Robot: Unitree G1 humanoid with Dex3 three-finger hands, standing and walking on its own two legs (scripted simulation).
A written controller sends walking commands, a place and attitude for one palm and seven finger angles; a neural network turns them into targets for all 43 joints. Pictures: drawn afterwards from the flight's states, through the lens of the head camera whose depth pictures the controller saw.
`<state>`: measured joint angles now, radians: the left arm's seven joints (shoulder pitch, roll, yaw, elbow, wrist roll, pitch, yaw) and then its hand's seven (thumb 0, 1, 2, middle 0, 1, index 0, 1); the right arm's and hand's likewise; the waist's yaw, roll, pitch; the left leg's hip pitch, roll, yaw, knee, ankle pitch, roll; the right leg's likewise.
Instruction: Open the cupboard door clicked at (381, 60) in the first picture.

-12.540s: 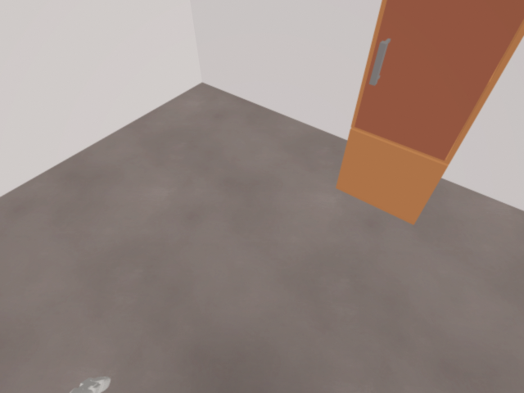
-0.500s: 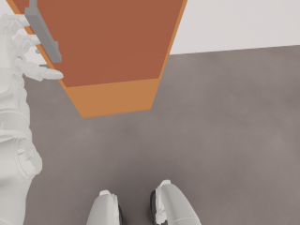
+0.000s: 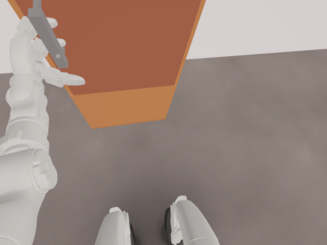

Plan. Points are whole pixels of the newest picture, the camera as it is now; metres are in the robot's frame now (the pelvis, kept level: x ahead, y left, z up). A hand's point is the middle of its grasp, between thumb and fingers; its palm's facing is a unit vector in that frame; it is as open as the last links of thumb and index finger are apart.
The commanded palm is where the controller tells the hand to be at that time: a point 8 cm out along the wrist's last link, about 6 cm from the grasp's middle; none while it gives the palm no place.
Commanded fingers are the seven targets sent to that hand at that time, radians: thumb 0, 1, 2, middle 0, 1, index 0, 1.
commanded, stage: slide the fingers in behind the handle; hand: left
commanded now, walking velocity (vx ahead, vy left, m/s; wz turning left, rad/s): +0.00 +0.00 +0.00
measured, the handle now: (51, 35) +0.59 +0.20 +0.06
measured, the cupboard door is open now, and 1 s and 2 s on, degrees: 0 1 18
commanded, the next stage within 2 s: close the thumb around the handle in 0.60 s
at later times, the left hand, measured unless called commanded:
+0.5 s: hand (66, 55) +0.54 +0.17 +0.05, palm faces +0.09 -1.00 -0.02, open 14.0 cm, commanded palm +0.51 +0.19 +0.05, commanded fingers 0.00 -0.50 0.30 -0.30 -1.20 -0.30 -1.20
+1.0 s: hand (66, 56) +0.53 +0.17 +0.05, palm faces +0.09 -1.00 -0.02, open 11.5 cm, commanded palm +0.51 +0.20 +0.05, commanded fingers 0.00 0.40 0.68 -0.36 -1.30 -0.36 -1.30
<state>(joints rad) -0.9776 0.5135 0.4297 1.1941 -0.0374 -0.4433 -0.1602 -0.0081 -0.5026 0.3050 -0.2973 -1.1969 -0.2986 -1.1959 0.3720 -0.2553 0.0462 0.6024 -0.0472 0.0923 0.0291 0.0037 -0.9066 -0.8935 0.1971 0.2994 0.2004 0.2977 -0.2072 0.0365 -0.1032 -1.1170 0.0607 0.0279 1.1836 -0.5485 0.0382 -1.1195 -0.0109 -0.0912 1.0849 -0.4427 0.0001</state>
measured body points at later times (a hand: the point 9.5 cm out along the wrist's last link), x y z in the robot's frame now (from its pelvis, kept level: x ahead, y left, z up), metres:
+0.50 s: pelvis +0.00 +0.00 +0.00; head +0.17 +0.02 +0.42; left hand +0.53 +0.22 +0.06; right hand -0.01 -0.26 -0.11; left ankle -0.01 +0.09 -0.64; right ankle +0.03 -0.13 -0.64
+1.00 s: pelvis +0.00 -0.01 +0.00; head +0.17 +0.02 +0.42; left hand +0.52 +0.22 +0.06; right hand +0.00 -0.27 -0.11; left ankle -0.01 +0.09 -0.64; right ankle +0.03 -0.13 -0.64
